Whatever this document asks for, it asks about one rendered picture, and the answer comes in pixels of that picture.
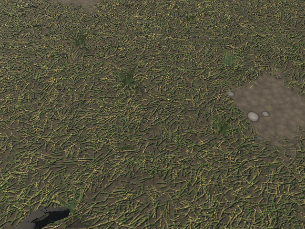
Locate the robot left hand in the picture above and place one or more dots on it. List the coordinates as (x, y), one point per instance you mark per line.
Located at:
(42, 216)

